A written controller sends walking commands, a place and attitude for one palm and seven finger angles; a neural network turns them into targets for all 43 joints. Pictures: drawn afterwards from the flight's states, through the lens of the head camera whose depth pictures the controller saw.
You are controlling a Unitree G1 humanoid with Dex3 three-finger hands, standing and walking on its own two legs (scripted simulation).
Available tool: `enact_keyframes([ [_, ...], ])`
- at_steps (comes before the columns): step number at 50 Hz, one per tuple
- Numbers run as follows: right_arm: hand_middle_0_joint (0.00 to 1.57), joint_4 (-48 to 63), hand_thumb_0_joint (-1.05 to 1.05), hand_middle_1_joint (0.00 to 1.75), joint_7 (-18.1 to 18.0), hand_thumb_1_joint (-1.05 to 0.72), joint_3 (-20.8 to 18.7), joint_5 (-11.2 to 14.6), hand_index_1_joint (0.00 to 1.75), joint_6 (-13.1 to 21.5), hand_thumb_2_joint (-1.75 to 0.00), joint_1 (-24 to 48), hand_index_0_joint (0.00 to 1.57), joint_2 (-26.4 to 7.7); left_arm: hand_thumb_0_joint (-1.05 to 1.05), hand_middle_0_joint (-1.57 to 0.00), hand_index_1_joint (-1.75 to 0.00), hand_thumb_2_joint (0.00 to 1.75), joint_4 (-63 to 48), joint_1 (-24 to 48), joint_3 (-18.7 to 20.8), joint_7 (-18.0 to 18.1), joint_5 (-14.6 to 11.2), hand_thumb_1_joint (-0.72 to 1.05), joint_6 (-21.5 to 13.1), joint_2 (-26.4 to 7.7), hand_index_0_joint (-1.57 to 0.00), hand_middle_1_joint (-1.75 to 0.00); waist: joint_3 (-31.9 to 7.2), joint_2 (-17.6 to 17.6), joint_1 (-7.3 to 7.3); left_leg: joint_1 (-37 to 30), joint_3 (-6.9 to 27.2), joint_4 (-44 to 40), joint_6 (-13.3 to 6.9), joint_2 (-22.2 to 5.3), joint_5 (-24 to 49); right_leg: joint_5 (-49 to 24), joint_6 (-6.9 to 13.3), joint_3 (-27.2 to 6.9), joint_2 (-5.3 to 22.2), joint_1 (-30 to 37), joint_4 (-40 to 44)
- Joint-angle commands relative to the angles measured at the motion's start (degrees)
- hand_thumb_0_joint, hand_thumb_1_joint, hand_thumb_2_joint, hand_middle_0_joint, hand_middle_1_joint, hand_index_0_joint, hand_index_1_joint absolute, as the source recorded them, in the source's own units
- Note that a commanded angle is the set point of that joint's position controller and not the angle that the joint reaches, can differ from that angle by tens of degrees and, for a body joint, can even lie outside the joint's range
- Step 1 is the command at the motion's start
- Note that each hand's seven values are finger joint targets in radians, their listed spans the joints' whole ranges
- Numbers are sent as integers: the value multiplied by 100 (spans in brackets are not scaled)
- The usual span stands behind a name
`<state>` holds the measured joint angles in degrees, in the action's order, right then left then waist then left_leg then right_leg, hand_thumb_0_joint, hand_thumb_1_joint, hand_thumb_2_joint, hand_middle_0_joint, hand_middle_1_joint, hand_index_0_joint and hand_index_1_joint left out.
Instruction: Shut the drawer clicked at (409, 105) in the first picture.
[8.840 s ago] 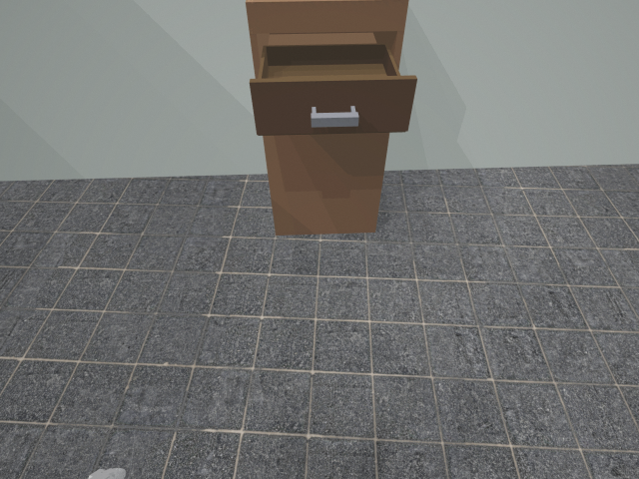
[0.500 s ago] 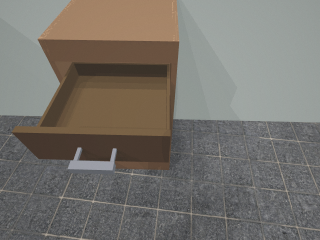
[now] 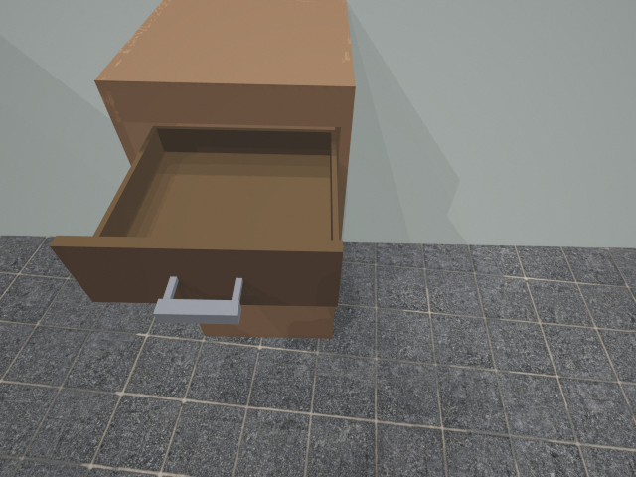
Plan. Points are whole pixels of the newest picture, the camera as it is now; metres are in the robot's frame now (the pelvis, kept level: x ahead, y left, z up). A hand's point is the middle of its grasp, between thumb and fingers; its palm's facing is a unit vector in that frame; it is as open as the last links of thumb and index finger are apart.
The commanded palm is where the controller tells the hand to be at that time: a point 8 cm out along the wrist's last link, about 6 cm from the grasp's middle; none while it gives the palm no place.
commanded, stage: come to a stop and stand still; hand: left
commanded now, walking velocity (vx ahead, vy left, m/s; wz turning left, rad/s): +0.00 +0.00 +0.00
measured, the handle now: (202, 298) +0.35 +0.19 +0.00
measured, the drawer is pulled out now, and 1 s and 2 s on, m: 0.30 0.30 0.30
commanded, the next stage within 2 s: look again from close up in 0.50 s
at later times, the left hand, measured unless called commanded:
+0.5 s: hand out of the picture -0.01 +0.22 -0.17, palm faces -0.02 -0.98 -0.21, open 7.4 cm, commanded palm none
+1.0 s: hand out of the picture +0.00 +0.20 -0.17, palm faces -0.01 -0.98 -0.19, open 7.4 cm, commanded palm none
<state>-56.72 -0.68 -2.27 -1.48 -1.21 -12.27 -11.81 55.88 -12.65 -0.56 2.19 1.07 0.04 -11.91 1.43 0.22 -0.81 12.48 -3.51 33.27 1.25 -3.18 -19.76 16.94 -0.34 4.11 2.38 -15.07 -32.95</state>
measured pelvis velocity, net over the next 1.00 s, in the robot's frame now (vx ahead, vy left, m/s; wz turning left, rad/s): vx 0.00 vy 0.03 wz -0.03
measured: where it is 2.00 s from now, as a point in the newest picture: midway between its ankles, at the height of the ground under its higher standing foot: outside the picture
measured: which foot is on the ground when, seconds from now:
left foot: down 0.00-1.00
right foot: down 0.00-1.00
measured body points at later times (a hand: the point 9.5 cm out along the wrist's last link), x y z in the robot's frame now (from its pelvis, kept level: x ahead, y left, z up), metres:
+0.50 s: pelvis -0.01 +0.04 +0.01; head +0.01 +0.04 +0.46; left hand -0.01 +0.27 -0.15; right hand +0.00 -0.19 -0.15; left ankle -0.02 +0.13 -0.73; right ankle +0.01 -0.12 -0.73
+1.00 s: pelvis +0.00 +0.03 +0.01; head +0.01 +0.03 +0.46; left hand +0.01 +0.25 -0.15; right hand +0.00 -0.19 -0.15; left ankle -0.02 +0.13 -0.73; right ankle +0.01 -0.12 -0.73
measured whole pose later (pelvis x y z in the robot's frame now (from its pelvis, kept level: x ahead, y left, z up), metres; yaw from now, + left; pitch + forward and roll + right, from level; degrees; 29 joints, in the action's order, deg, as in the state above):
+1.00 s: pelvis +0.00 +0.03 +0.01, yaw -2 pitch -2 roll +0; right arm -65.5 -1.2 -0.7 -0.6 0.4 -14.1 -8.3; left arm 62.7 -16.1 -0.3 2.4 1.0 -0.3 -8.6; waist 3.1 -0.5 -0.1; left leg 8.2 -6.2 26.1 -1.3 -0.5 -16.2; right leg 12.8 -2.8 1.5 4.4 -12.0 -26.7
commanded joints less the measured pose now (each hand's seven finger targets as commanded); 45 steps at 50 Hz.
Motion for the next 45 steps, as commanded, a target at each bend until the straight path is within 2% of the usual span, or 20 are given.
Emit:
enact_keyframes([
  [1, 20, 264, 0, 30, 11, -90, -35, 13, 30, 163, -90, -130, 20, -531, 0, -20, -30, 90, -352, 15, 171, 41, -31, 90, -61, -774, -20, -30, 232, 266, 29, 278, 441, -813, -233, -241, 678, -85, 128, -575, 378, -213, 825],
  [2, 20, 269, 0, 30, 6, -90, -29, 14, 30, 166, -90, -88, 20, -566, 0, -20, -30, 90, -332, -21, 164, 37, -29, 90, -51, -759, -20, -30, 241, 388, 55, 375, 506, -946, -252, -293, 560, -64, 102, -509, 330, -148, 790],
  [3, 20, 255, 0, 30, 12, -90, -1, 15, 30, 176, -90, -93, 20, -578, 0, -20, -30, 90, -347, -101, 139, 33, -10, 90, -39, -703, -20, -30, 201, 291, 104, 369, 522, -1041, -293, -342, 574, -165, 86, -470, 298, -10, 782],
  [7, 20, 197, 0, 30, 5, -90, -6, 23, 30, 184, -90, -100, 20, -631, 0, -20, -30, 90, -225, -182, 135, 11, -20, 90, -41, -668, -20, -30, 215, 394, 87, 453, 590, -1278, -290, -338, 175, -190, 39, -376, 297, 24, 765],
  [10, 20, 108, 0, 30, 1, -90, 8, 42, 30, 201, -90, -175, 20, -630, 0, -20, -30, 90, -159, -285, 112, 9, -17, 90, -46, -610, -20, -30, 184, 221, 94, 338, 584, -1327, -323, -366, 353, -376, 12, -350, 320, 90, 777],
  [14, 20, -37, 0, 30, -9, -90, -2, 61, 30, 214, -90, -263, 20, -583, 0, -20, -30, 90, -48, -394, 110, 14, -11, 90, -53, -545, -20, -30, 138, 216, 71, 198, 559, -1379, -337, -383, 526, -537, -9, -337, 331, 129, 775],
  [20, 20, -289, 0, 30, -37, -90, 17, 90, 30, 242, -90, -365, 20, -497, 0, -20, -30, 90, 180, -593, 101, 34, -26, 90, -77, -448, -20, -30, 42, 67, 74, -122, 436, -1215, -340, -353, 1297, -979, -19, -384, 391, 198, 742],
  [27, 20, -498, 0, 30, -45, -90, 35, 107, 30, 227, -90, -411, 20, -391, 0, -20, -30, 90, 386, -710, 107, 48, -25, 90, -74, -362, -20, -30, 217, 28, 67, -103, 405, -1316, -324, -314, 1011, -918, -17, -418, 424, 181, 831],
  [32, 20, -607, 0, 30, -55, -90, 45, 115, 30, 234, -90, -426, 20, -326, 0, -20, -30, 90, 467, -751, 110, 59, -22, 90, -82, -299, -20, -30, 260, -27, 67, -152, 373, -1308, -315, -300, 1165, -1037, -16, -439, 434, 202, 853],
  [34, 20, -638, 0, 30, -61, -90, 45, 113, 30, 246, -90, -442, 20, -327, 0, -20, -30, 90, 493, -772, 114, 60, -25, 90, -88, -282, -20, -30, 143, 8, 78, -259, 361, -1281, -318, -306, 1380, -1166, -12, -434, 431, 265, 829],
  [40, 20, -709, 0, 30, -66, -90, 68, 112, 30, 239, -90, -440, 20, -266, 0, -20, -30, 90, 538, -752, 127, 64, -19, 90, -86, -232, -20, -30, 338, 21, 90, -157, 367, -1362, -296, -291, 1200, -1060, -9, -452, 432, 237, 902],
  [42, 20, -708, 0, 30, -63, -90, 60, 114, 30, 228, -90, -441, 20, -245, 0, -20, -30, 90, 557, -748, 133, 63, -18, 90, -94, -227, -20, -30, 356, -59, 77, -167, 347, -1352, -283, -265, 1089, -1038, 1, -487, 442, 200, 943],
  [45, 20, -730, 0, 30, -69, -90, 69, 112, 30, 238, -90, -471, 20, -240, 0, -20, -30, 90, 554, -751, 139, 58, -21, 90, -98, -218, -20, -30, 272, 33, 81, -220, 328, -1354, -287, -284, 1220, -1140, 12, -486, 438, 262, 935],
])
